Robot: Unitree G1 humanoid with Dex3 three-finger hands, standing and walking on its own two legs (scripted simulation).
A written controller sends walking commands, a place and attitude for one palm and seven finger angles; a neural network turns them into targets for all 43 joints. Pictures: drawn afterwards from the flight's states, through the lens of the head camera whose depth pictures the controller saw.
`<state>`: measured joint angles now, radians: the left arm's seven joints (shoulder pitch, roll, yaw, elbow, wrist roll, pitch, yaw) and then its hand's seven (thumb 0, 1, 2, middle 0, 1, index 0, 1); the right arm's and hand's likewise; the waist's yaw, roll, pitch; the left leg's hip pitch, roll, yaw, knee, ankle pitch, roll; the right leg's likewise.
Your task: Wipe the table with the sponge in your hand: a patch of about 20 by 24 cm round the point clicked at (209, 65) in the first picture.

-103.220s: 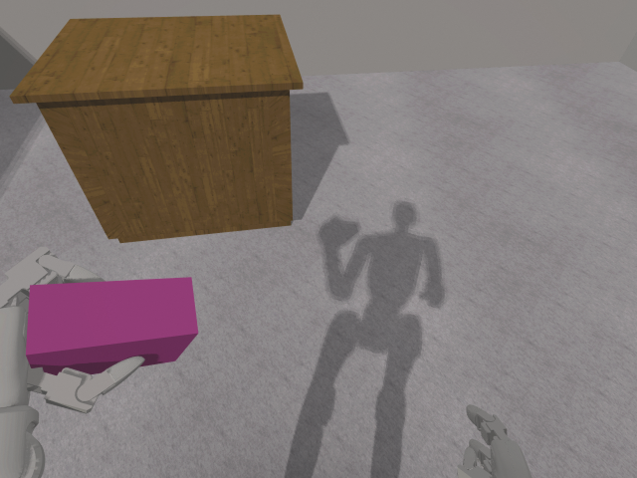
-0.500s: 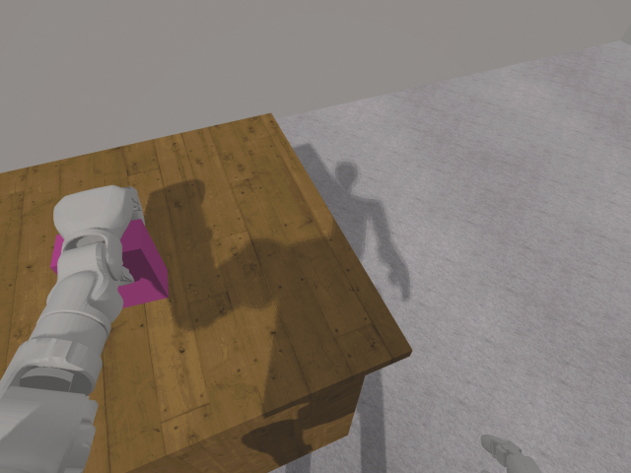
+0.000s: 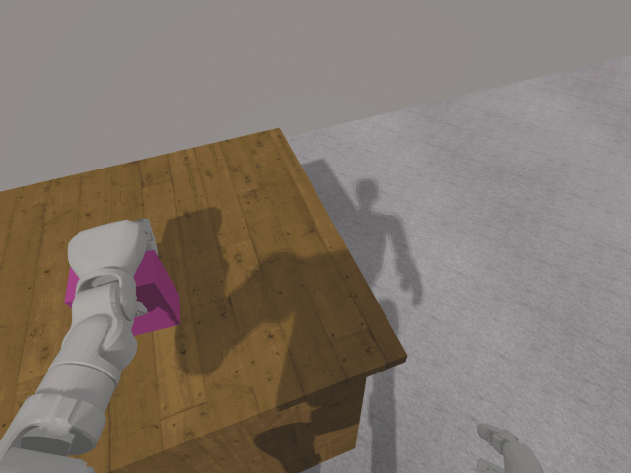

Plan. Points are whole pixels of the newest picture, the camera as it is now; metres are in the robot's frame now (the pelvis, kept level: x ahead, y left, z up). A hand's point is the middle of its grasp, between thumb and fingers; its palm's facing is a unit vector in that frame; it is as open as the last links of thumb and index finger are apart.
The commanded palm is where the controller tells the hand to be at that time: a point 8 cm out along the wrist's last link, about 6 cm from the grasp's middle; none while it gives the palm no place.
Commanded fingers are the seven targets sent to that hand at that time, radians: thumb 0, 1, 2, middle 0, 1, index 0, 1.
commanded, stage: wipe back along the first lane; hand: left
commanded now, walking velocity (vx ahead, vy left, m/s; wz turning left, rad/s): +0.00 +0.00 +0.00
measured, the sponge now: (135, 305) +0.34 +0.31 -0.01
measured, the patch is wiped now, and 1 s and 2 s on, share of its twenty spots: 1.00 1.00 1.00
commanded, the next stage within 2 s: lift the sponge slowly off the table in 1.18 s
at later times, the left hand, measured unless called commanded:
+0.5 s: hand (128, 301) +0.31 +0.27 +0.06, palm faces +0.00 -0.05 -1.00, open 9.8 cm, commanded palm +0.26 +0.26 +0.09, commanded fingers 0.00 0.10 1.30 -1.20 -1.60 -1.20 -1.60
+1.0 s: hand (128, 329) +0.26 +0.26 +0.06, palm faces +0.06 -0.10 -0.99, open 9.8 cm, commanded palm +0.21 +0.24 +0.09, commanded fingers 0.00 0.10 1.30 -1.20 -1.60 -1.20 -1.60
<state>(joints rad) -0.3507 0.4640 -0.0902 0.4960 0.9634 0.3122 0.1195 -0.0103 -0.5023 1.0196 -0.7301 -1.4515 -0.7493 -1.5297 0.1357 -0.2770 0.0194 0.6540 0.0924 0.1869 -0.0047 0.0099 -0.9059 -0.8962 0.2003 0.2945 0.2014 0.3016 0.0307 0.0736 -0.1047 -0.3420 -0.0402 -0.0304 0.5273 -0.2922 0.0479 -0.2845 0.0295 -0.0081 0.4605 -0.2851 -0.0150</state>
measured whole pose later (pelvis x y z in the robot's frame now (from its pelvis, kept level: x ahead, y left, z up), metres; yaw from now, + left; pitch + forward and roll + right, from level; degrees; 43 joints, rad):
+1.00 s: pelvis +0.00 +0.00 +0.00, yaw -1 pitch +2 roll -1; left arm 0.07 0.39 -0.13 -0.01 0.95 0.44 0.14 0.00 -0.49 1.01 -0.69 -1.50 -0.75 -1.50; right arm 0.04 -0.26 0.03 0.62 0.09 0.15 0.02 0.01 -0.91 -0.90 0.20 0.29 0.20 0.30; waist 0.07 0.09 -0.09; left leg -0.24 -0.04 -0.01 0.51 -0.30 0.05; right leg -0.21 0.03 0.02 0.47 -0.30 -0.02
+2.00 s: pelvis -0.01 -0.02 +0.00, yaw -1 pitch -2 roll +0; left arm 0.16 0.43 -0.13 -0.13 0.90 0.43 0.04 0.00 -0.53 1.03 -0.75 -1.44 -0.83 -1.41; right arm 0.02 -0.27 0.03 0.65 0.06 0.12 -0.02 0.01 -0.91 -0.90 0.20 0.29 0.20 0.30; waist 0.10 0.10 -0.03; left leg -0.16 -0.02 -0.02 0.46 -0.27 0.02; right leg -0.13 0.05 0.01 0.44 -0.28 -0.04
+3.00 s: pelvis -0.02 -0.02 +0.01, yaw -1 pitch -3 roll +0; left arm 0.05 0.53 -0.06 -0.23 0.84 0.46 -0.08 -0.01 -0.54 1.03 -0.77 -1.43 -0.84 -1.41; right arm 0.01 -0.29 0.04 0.64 0.07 0.11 -0.04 0.01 -0.91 -0.90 0.20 0.29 0.20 0.30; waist 0.11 0.12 -0.02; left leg -0.14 -0.02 -0.02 0.42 -0.23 0.02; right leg -0.11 0.05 0.01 0.41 -0.24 -0.05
